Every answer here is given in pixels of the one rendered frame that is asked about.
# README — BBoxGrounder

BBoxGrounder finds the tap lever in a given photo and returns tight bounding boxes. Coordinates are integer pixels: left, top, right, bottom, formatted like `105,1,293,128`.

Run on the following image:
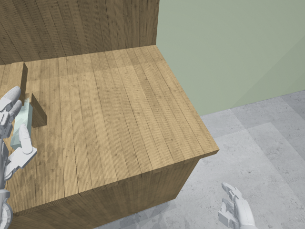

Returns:
10,98,33,150

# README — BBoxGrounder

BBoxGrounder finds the robot right hand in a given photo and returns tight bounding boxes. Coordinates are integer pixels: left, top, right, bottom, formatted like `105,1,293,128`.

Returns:
218,182,256,229

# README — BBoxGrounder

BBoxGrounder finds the counter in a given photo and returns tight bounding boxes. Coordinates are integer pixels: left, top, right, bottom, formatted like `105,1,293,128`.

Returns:
0,0,220,229

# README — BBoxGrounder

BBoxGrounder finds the robot left hand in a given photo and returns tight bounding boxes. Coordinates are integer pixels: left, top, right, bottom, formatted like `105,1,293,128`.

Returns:
0,86,37,190

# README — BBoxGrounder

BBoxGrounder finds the robot left forearm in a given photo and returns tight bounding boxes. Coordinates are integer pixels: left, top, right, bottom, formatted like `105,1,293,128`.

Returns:
0,189,13,229

